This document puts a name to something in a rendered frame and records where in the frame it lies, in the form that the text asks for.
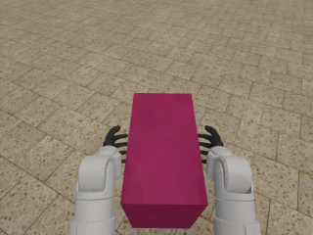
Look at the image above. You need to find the right robot forearm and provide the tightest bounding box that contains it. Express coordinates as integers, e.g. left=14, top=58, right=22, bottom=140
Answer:
left=205, top=146, right=261, bottom=235

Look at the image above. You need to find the robot left hand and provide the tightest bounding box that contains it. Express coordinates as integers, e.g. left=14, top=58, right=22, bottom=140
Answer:
left=103, top=125, right=128, bottom=164

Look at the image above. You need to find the carton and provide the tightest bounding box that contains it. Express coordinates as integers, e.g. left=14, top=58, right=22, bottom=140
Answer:
left=120, top=93, right=208, bottom=229

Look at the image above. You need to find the left robot forearm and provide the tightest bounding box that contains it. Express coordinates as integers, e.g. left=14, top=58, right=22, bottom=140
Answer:
left=68, top=145, right=122, bottom=235

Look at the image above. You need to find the robot right hand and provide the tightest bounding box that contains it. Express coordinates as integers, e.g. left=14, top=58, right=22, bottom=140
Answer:
left=198, top=125, right=224, bottom=164

